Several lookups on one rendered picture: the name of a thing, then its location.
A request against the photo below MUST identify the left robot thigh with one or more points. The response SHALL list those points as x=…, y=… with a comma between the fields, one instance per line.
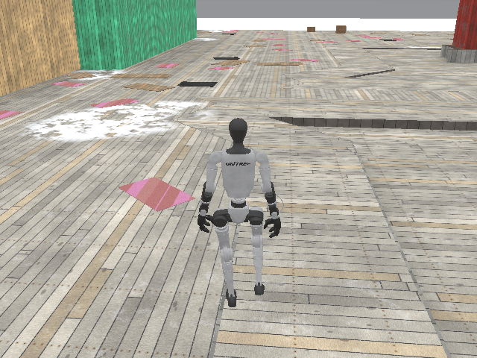
x=220, y=219

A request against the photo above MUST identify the robot left hand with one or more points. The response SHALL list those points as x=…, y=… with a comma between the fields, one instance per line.
x=202, y=221

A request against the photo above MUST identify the robot right upper arm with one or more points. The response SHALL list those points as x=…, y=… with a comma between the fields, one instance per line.
x=265, y=172

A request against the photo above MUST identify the left robot forearm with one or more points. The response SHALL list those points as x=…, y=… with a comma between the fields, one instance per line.
x=205, y=201

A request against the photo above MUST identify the robot right hand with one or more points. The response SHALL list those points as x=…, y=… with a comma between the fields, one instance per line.
x=275, y=228

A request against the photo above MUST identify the right robot forearm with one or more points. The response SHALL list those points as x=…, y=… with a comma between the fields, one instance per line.
x=272, y=203

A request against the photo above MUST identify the robot head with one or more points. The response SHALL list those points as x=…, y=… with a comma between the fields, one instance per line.
x=238, y=130

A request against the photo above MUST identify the robot left upper arm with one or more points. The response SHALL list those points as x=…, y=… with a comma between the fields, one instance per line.
x=211, y=172

